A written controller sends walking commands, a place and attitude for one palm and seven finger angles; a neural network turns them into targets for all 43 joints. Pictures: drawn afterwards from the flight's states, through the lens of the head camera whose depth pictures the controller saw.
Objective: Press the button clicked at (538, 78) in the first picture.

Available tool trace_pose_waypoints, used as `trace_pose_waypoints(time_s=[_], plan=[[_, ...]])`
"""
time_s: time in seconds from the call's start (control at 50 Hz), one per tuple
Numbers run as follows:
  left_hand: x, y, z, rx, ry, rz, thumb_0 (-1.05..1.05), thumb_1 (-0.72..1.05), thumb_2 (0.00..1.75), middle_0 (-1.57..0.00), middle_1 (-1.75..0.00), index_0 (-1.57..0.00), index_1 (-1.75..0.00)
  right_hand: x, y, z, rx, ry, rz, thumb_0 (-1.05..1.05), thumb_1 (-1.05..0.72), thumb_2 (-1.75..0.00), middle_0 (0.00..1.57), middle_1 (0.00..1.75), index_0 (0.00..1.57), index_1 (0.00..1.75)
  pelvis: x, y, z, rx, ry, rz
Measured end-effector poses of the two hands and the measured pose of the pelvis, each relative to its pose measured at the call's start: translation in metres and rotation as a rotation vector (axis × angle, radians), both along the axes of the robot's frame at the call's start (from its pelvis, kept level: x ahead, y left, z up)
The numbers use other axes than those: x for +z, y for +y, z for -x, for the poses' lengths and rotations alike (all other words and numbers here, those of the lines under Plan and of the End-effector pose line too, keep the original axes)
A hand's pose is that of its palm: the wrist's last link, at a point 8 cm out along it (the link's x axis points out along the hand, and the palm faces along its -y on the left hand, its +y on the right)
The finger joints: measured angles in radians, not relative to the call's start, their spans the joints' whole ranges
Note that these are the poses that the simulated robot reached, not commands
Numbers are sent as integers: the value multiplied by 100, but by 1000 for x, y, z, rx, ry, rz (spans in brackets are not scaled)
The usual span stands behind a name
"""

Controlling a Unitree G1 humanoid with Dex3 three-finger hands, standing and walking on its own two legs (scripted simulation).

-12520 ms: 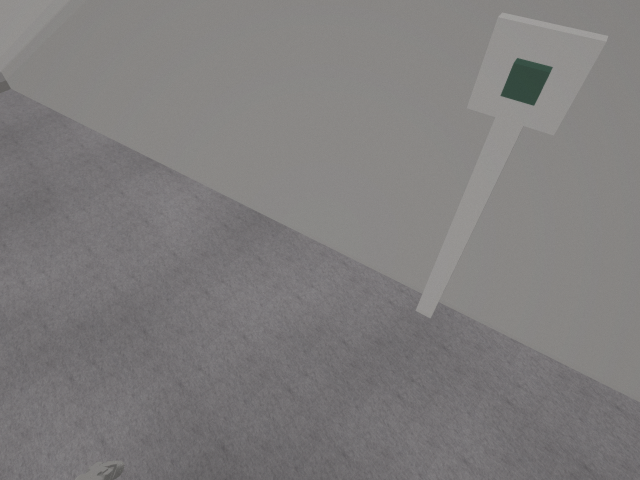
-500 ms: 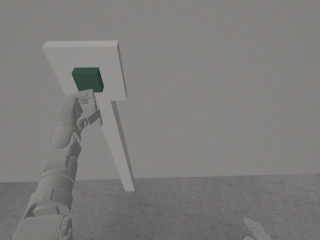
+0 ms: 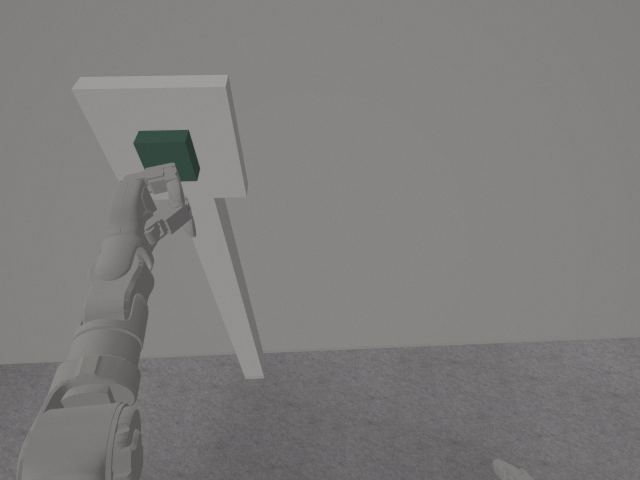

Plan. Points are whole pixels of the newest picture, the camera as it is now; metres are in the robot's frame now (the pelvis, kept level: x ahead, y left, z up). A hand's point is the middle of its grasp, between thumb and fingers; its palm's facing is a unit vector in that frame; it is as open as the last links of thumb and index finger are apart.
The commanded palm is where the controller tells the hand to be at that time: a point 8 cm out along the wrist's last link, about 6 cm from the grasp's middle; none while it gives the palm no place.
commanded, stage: press the button with the knuckle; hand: left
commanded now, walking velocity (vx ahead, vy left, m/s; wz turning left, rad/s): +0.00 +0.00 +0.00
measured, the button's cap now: (169, 155) +0.49 +0.21 +0.15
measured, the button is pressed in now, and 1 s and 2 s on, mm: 0 12 0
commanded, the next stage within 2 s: hold the button down briefly in 0.60 s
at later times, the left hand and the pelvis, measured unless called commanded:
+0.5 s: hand (186, 196) +0.45 +0.19 +0.12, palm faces +0.08 -1.00 +0.00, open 2.7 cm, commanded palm +0.44 +0.23 +0.12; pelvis -0.01 +0.00 -0.01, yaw +1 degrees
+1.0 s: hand (185, 195) +0.45 +0.19 +0.12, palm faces +0.07 -1.00 -0.01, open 2.7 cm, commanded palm +0.44 +0.23 +0.12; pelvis -0.04 +0.00 -0.01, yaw +1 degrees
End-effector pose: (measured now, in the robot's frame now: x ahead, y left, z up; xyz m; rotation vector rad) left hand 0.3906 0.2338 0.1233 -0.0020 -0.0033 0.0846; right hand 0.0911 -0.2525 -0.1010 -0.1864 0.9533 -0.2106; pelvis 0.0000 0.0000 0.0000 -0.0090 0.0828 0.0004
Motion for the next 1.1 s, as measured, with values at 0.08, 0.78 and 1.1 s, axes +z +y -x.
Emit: trace_pose_waypoints(time_s=[0.08,0.78,1.1], plan=[[1,0,-8,-3,2,1,1,90,90,-130,-150,-130,-150,-1,-2,7,-8,20,6,1,-91,-90,20,30,20,30,-1,0,1,0,11,1],[-3,8,-31,-8,14,-11,-4,77,98,-129,-150,-136,-150,-15,-7,85,-39,174,42,1,-91,-90,21,30,20,30,-12,2,28,19,71,23],[-3,8,-31,-12,11,0,-4,77,98,-129,-150,-136,-150,-14,-6,108,-53,190,53,1,-91,-90,21,30,20,30,-14,5,35,13,79,28]])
